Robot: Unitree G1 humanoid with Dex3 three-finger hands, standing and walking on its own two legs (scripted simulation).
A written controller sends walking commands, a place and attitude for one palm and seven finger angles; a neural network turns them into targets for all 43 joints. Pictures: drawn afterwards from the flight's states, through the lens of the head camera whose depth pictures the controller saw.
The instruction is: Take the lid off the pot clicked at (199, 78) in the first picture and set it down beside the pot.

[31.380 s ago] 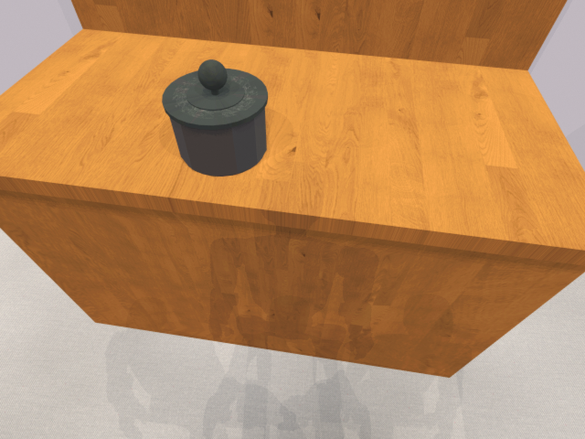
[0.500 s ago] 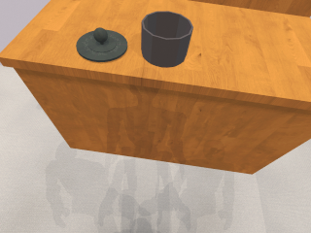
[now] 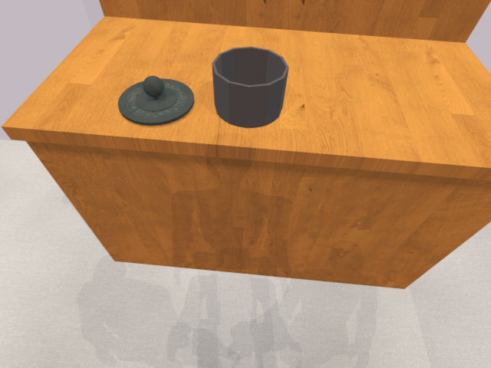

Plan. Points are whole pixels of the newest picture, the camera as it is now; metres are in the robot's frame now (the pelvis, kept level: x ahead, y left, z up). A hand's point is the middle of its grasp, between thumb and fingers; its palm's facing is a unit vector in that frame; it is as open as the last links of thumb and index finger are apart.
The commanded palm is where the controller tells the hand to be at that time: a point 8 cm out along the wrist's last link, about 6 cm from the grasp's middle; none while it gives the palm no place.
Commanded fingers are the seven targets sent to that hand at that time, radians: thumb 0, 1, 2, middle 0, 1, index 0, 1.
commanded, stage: let the arm hang, fingers relaxed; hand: left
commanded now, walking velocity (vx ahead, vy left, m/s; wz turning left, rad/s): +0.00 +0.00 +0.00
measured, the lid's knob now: (153, 86) +0.69 +0.25 +0.07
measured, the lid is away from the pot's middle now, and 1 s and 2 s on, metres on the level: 0.23 0.23 0.23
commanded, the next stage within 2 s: look to check the result in 0.22 s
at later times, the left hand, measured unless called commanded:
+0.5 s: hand out of the picture -0.01 +0.16 -0.18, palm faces +0.03 -0.98 -0.18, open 7.3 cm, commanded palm none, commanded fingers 0.00 0.90 0.90 -0.20 -0.30 -0.20 -0.30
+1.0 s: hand out of the picture -0.02 +0.16 -0.18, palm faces +0.03 -0.99 -0.17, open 7.3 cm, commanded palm none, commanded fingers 0.00 0.90 0.90 -0.20 -0.30 -0.20 -0.30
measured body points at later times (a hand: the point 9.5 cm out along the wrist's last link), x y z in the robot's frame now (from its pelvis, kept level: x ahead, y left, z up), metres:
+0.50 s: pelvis -0.01 +0.00 +0.00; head +0.03 +0.01 +0.45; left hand -0.01 +0.22 -0.16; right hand -0.03 -0.21 -0.16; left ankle -0.04 +0.10 -0.74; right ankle -0.08 -0.10 -0.74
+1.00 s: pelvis -0.01 +0.00 +0.00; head +0.02 +0.01 +0.45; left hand -0.02 +0.21 -0.16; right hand -0.04 -0.20 -0.16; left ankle -0.04 +0.10 -0.74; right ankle -0.08 -0.10 -0.74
